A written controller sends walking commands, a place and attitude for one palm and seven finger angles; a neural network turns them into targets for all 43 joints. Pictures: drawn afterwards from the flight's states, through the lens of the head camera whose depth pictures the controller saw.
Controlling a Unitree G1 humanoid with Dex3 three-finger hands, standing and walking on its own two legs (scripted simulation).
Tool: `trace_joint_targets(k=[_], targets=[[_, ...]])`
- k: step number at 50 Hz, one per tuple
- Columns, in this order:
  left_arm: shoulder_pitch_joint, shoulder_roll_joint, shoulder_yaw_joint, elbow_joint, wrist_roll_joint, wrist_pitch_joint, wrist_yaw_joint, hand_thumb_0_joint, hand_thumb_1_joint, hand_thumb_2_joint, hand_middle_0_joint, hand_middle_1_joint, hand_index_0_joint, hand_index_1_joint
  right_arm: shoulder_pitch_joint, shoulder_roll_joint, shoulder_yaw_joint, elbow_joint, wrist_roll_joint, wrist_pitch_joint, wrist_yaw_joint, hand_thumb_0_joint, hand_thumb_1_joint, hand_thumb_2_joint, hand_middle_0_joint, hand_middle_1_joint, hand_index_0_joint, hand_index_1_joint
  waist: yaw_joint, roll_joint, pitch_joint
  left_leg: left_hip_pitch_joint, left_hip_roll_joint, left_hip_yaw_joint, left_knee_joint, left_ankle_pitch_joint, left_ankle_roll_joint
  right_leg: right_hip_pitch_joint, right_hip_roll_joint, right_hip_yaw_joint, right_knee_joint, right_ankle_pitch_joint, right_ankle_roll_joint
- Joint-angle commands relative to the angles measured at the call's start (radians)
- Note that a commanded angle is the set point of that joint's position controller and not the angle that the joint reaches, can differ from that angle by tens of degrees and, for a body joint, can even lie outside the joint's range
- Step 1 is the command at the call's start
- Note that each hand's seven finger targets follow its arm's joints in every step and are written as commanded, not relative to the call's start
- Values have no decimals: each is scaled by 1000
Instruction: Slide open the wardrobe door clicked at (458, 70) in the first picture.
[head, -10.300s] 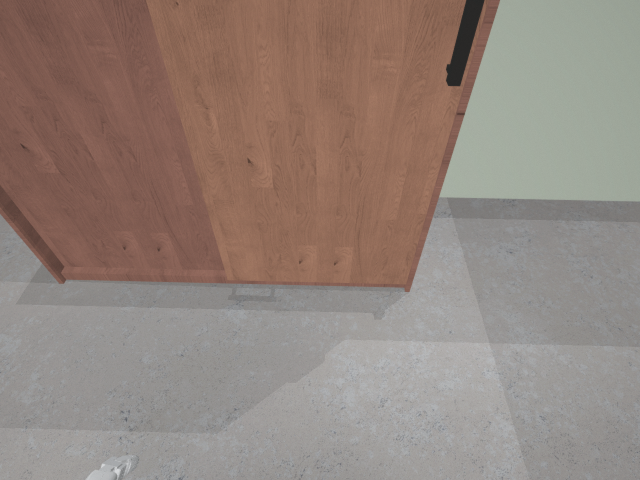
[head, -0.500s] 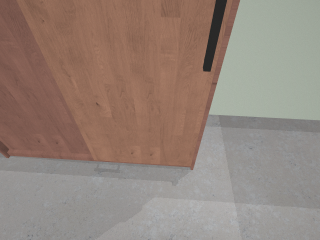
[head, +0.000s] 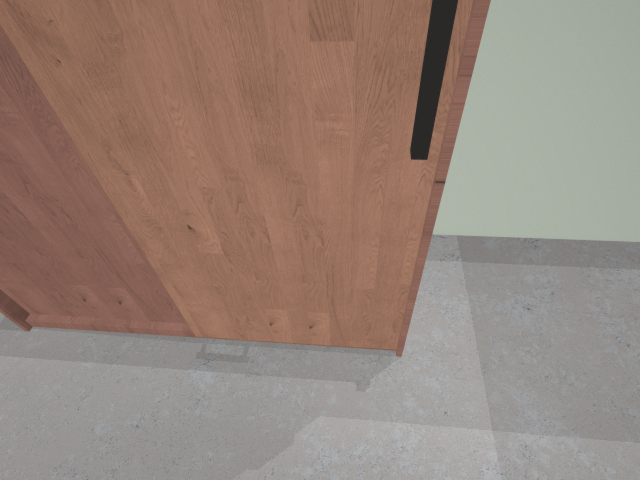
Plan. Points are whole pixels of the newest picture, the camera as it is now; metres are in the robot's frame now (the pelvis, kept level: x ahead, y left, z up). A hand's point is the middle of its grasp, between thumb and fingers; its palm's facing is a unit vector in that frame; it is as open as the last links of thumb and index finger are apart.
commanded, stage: shuffle to correct the standing spot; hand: right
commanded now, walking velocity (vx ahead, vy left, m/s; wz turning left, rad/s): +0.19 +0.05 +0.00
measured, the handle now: (433, 51) +0.60 -0.11 +0.25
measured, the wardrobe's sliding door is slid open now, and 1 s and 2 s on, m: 0.00 0.00 0.00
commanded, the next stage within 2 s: come to a stop and stand still in 0.22 s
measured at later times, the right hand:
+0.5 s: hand (417, 427) +0.24 -0.11 -0.16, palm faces +0.07 +0.98 -0.20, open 7.2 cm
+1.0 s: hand out of the picture +0.13 -0.20 -0.16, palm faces +0.06 +0.96 -0.28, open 7.4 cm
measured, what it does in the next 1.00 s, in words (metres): walks ahead: left foot, then right foot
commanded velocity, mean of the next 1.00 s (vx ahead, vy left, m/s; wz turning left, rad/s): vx -0.03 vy -0.03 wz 0.00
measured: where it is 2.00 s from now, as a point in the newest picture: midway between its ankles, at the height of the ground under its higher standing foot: outside the picture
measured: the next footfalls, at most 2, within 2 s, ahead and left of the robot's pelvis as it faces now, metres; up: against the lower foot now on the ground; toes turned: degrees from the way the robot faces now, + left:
left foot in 0.30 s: +0.26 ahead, +0.11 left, +0.00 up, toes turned -1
right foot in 0.80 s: +0.17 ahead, -0.08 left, +0.00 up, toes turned -5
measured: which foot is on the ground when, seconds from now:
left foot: up 0.00-0.28, down 0.30-1.00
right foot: down 0.00-0.30, up 0.32-0.78, down 0.80-1.00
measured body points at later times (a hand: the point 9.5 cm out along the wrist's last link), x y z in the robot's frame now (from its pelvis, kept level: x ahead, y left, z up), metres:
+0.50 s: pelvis +0.15 +0.07 +0.00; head +0.17 +0.06 +0.45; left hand +0.15 +0.29 -0.16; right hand +0.24 -0.17 -0.15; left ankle +0.22 +0.12 -0.73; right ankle +0.12 -0.07 -0.67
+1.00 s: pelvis +0.13 +0.00 +0.00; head +0.11 +0.03 +0.45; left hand +0.20 +0.23 -0.16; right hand +0.13 -0.25 -0.14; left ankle +0.22 +0.12 -0.73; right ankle +0.13 -0.07 -0.73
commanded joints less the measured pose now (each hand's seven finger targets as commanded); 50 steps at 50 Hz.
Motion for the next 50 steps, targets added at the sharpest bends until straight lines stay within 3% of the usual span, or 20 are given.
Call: trace_joint_targets(k=[1,9,13,14,15,16,17,19,21,23,27,34,37,38,39,40,41,44,47,50], targets=[[180,118,8,29,0,-12,21,0,900,900,-200,-300,-200,-300,-132,-11,-6,-134,1,-40,15,0,-900,-900,200,300,200,300,17,-113,142,-366,65,-34,116,88,-20,154,-299,250,-275,781,-168],[159,138,17,36,-2,3,17,0,900,900,-200,-300,-200,-300,-275,-20,3,-192,10,-34,25,0,-900,-900,200,300,200,300,15,-222,99,-131,-4,97,-377,252,-14,142,-200,57,-237,919,-91],[113,163,37,24,-19,16,5,0,900,900,-200,-300,-200,-300,-6,-117,-26,-101,3,-52,8,0,-900,-900,200,300,200,300,-111,-81,-47,344,-17,75,-569,430,9,12,-183,49,82,816,-33],[131,128,33,22,-28,16,-7,0,900,900,-200,-300,-200,-300,94,-188,-45,-75,-3,-61,-3,0,-900,-900,200,300,200,300,-155,65,-135,552,152,-93,-562,550,72,-163,-119,7,323,509,-2],[193,66,26,-4,-36,21,-7,0,900,900,-200,-300,-200,-300,125,-271,-64,-80,6,-60,-12,0,-900,-900,200,300,200,300,-127,287,-246,645,437,-467,-663,694,206,-325,19,4,700,-188,30],[124,95,33,-17,-34,34,-4,0,900,900,-200,-300,-200,-300,86,-257,-61,-92,21,-49,-16,0,-900,-900,200,300,200,300,-128,159,-193,505,434,-474,-760,508,244,-342,-27,112,817,-210,7],[77,75,37,-15,-31,40,-9,0,900,900,-200,-300,-200,-300,-22,-220,-52,-111,18,-43,-18,0,-900,-900,200,300,200,300,-97,132,-64,323,401,-437,-828,258,215,-358,-64,110,844,-138,4],[33,57,28,-12,-14,58,-8,0,900,900,-200,-300,-200,-300,-161,-136,-23,-152,14,-40,-29,0,-900,-900,200,300,200,300,-31,6,67,28,353,-297,-856,369,164,-289,-105,131,749,-40,22],[74,6,15,11,-17,83,-5,0,900,900,-200,-300,-200,-300,-223,-119,-9,-168,4,-44,-41,0,-900,-900,200,300,200,300,23,-73,39,-64,302,-138,-828,637,136,-154,-93,116,530,-35,46],[57,5,20,-2,-27,100,-8,0,900,900,-200,-300,-200,-300,-194,-149,-17,-170,-3,-36,-43,0,-900,-900,200,300,200,300,8,-26,-1,-27,279,-95,-785,690,138,-146,-56,76,403,-13,58],[-52,55,40,-69,-14,116,-11,0,900,900,-200,-300,-200,-300,-137,-178,-38,-170,-4,-19,-43,0,-900,-900,200,300,200,300,-39,24,-20,84,324,-174,-756,777,175,-238,-25,83,365,-13,81],[-158,93,54,-145,-18,115,-16,0,900,900,-200,-300,-200,-300,-140,-201,-50,-195,-10,-3,-39,0,-900,-900,200,300,200,300,-47,91,-62,148,320,-201,-737,686,169,-213,-7,99,253,-14,79],[-106,88,50,-130,-19,100,-15,0,900,900,-200,-300,-200,-300,-157,-204,-49,-194,-3,5,-37,0,-900,-900,200,300,200,300,-15,58,-85,95,276,-179,-687,515,107,-35,2,70,-21,133,70],[-156,202,90,-204,-27,107,-16,0,900,900,-200,-300,-200,-300,-73,-219,-23,-195,7,2,-73,0,-900,-900,200,300,200,300,-9,-229,-227,173,264,-261,-714,543,42,17,22,-6,44,72,81],[-164,124,75,-238,-21,105,-20,0,900,900,-200,-300,-200,-300,-120,-255,-26,-230,2,6,-69,0,-900,-900,200,300,200,300,1,-232,-201,126,253,-262,-677,233,74,-27,27,31,-21,58,56],[-160,131,65,-242,-9,95,-18,0,900,900,-200,-300,-200,-300,-141,-203,-20,-233,4,5,-63,0,-900,-900,200,300,200,300,-6,-257,-176,72,201,-196,-643,162,60,7,-12,40,-110,84,39],[-118,157,65,-237,-8,90,-17,0,900,900,-200,-300,-200,-300,-154,-167,-10,-227,5,-1,-61,0,-900,-900,200,300,200,300,19,-236,-130,46,138,-112,-592,173,25,-14,-104,116,-142,131,12],[-230,193,59,-296,-11,96,-20,0,900,900,-200,-300,-200,-300,-126,-130,8,-216,-7,26,-39,0,-900,-900,200,300,200,300,-33,-200,92,58,37,2,-486,154,-27,-293,-194,263,-292,-24,-48],[-204,200,49,-297,-9,85,-21,0,900,900,-200,-300,-200,-300,-66,-113,13,-200,-6,16,-29,0,-900,-900,200,300,200,300,-52,-30,120,105,42,-31,-532,211,-23,-326,-145,229,-290,-81,-39],[-166,194,44,-281,-9,77,-23,0,900,900,-200,-300,-200,-300,-58,-128,11,-205,-5,13,-26,0,-900,-900,200,300,200,300,-47,-80,109,96,42,-57,-558,178,-17,-301,-115,231,-320,-144,-34]])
